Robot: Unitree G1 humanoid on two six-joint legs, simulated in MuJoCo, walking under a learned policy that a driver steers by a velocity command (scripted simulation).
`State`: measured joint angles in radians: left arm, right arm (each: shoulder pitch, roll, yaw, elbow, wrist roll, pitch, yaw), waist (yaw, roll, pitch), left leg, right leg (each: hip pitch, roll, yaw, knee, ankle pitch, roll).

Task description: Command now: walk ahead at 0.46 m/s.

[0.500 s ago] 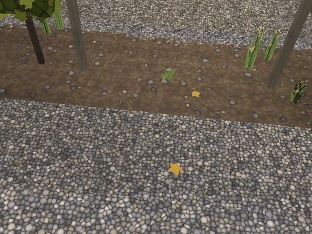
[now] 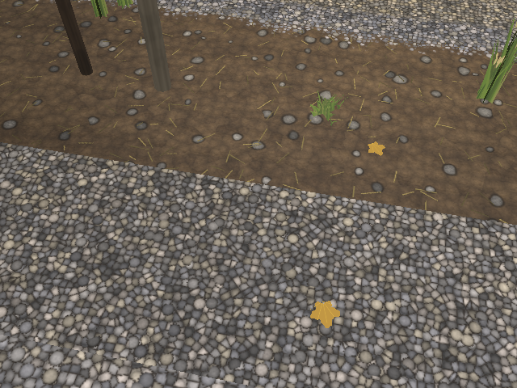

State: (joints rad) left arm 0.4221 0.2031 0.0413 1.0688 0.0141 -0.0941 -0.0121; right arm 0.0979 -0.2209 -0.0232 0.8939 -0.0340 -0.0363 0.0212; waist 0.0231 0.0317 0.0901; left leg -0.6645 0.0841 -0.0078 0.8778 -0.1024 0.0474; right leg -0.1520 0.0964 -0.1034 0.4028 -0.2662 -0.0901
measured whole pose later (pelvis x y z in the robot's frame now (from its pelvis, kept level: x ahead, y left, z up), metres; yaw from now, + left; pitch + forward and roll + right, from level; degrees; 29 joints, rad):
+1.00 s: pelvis +0.16 -0.01 +0.01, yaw -23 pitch +0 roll +0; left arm 0.34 0.25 0.04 0.86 0.01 -0.02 0.00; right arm 0.22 -0.30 -0.08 0.84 -0.04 0.04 0.05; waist 0.01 0.04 -0.01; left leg -0.47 0.05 0.00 0.77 -0.19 -0.02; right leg -0.05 0.07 0.02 0.23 -0.18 -0.07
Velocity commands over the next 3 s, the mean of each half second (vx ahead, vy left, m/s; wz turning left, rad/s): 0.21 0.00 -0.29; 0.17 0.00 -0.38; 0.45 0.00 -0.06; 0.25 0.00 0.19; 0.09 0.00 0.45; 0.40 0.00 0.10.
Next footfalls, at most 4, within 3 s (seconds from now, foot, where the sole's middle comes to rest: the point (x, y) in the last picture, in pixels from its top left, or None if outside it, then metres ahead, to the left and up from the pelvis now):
0.14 left None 0.24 0.11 -0.77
0.64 right None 0.13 -0.08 -0.77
1.16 left None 0.32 0.05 -0.77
1.80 right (363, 332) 0.64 -0.27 -0.95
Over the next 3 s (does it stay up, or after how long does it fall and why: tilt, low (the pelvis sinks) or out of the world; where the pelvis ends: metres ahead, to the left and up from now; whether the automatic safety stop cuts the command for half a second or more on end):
stays up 0.80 -0.19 -0.17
